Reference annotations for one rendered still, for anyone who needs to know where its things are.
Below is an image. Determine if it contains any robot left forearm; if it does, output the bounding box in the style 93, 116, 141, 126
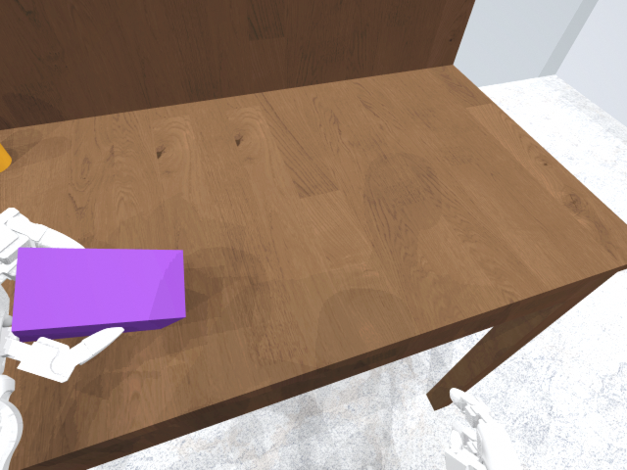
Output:
0, 375, 23, 470

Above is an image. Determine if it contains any robot left hand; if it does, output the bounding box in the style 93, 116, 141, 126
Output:
0, 208, 124, 383

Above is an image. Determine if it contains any table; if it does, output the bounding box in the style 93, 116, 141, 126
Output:
0, 0, 627, 470

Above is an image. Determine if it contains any sponge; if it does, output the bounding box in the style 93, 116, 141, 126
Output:
12, 248, 186, 342

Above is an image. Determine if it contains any robot right hand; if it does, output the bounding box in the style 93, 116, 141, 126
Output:
445, 388, 522, 470

